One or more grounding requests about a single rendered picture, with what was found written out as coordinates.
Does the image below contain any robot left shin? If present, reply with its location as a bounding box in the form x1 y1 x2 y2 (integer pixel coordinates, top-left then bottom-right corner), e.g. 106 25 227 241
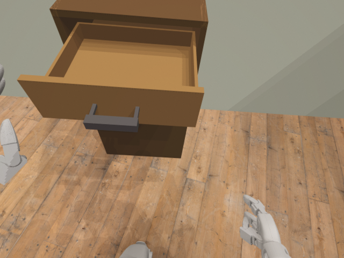
136 241 147 246

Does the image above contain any right robot hand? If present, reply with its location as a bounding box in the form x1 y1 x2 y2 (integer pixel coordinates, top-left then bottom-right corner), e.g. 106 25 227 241
240 195 281 249

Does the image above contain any cabinet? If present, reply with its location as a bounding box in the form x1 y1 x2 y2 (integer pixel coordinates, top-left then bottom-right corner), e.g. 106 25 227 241
50 0 209 159

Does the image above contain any right robot forearm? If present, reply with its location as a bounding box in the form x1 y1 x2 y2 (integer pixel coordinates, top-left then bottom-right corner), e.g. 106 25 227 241
261 242 291 258

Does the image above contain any drawer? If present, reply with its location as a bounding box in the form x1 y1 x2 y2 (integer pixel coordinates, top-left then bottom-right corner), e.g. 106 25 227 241
17 22 204 127

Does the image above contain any left robot hand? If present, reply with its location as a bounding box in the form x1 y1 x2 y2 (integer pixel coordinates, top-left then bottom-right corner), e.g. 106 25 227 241
0 64 27 185

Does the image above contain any handle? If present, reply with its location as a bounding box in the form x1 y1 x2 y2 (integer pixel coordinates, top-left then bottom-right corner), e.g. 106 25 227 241
83 104 140 132

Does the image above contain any robot left thigh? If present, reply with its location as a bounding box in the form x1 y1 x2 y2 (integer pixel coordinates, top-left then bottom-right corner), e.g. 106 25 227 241
119 244 153 258

